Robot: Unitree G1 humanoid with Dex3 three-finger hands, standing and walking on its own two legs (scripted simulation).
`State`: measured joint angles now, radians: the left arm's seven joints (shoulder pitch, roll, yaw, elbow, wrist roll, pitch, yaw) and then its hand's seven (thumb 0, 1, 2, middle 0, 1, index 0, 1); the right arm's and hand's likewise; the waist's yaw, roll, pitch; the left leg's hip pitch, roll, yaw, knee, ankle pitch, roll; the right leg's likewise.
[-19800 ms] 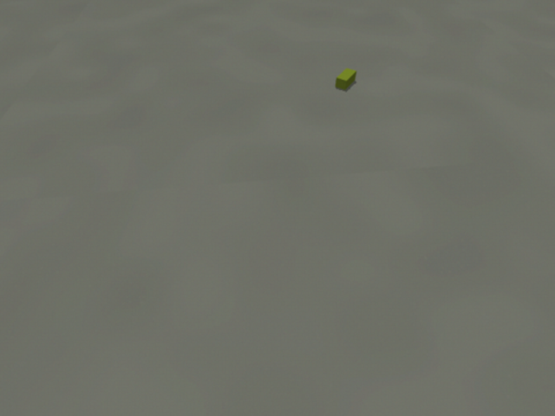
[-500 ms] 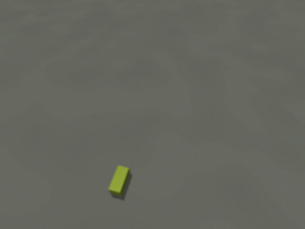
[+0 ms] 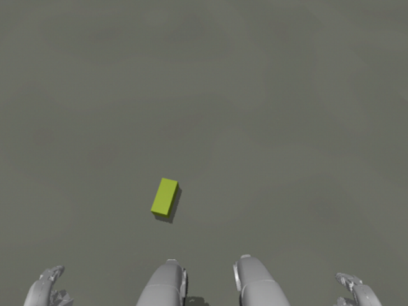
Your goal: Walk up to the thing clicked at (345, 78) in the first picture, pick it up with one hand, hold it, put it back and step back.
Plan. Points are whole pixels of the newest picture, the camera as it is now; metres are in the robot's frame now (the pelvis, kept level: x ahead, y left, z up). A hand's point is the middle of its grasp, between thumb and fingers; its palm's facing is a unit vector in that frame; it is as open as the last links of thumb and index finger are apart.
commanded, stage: walk up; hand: left
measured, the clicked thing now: (165, 197) +0.52 +0.20 -0.71
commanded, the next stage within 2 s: stand in 0.62 s
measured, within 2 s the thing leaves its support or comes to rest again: neither
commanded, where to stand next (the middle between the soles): +0.08 -0.02 m, yaw +1 degrees
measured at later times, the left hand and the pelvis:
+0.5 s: hand out of the picture -0.01 +0.24 -0.11, palm faces -0.06 -0.91 -0.40, open 7.4 cm; pelvis -0.06 -0.03 +0.02, yaw -5 degrees
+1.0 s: hand out of the picture +0.06 +0.27 -0.13, palm faces -0.08 -0.95 -0.32, open 7.4 cm; pelvis -0.02 +0.03 +0.02, yaw -6 degrees
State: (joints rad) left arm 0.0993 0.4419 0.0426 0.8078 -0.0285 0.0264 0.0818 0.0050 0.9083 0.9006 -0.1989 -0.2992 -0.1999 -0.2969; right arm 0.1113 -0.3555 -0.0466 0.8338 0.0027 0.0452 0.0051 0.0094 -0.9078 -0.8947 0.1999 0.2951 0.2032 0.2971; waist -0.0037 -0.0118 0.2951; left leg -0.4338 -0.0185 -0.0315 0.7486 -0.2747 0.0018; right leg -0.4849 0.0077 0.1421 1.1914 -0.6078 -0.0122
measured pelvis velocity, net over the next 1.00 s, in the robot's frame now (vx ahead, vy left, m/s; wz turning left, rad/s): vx -0.02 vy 0.03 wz -0.11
